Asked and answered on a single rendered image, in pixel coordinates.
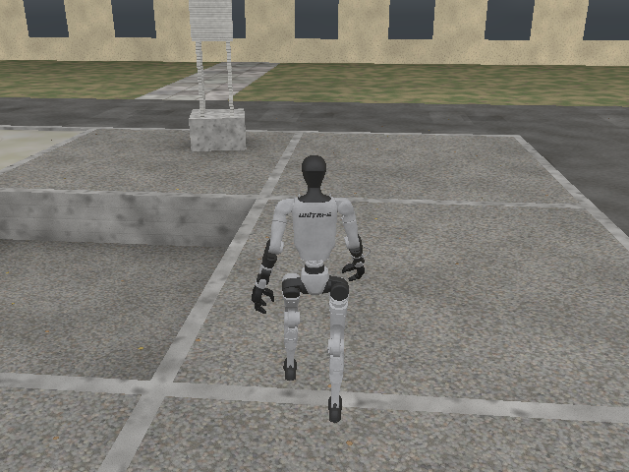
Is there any left robot hand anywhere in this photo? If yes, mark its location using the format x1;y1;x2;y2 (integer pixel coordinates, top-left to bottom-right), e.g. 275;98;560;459
252;286;274;314

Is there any right robot hand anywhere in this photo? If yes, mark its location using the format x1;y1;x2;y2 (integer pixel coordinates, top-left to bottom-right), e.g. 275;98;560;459
342;263;365;281

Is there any robot right upper arm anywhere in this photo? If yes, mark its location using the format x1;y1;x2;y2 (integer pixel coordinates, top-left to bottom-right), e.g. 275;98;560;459
334;198;360;249

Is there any robot right thigh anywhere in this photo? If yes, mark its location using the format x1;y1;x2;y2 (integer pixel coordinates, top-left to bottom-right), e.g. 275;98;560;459
327;275;349;357

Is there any robot thigh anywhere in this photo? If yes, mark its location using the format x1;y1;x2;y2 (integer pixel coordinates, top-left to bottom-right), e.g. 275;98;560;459
282;273;302;328
327;275;349;357

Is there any robot left thigh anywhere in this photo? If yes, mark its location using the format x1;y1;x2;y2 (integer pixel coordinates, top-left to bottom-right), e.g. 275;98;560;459
282;273;302;328

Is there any robot left upper arm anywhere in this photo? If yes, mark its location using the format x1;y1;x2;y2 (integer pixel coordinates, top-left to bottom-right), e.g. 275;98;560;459
268;199;294;255

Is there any robot right forearm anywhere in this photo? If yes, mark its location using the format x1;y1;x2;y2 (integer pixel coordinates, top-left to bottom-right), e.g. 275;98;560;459
349;234;365;267

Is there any robot left forearm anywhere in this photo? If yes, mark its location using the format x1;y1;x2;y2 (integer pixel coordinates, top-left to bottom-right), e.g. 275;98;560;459
255;239;277;289

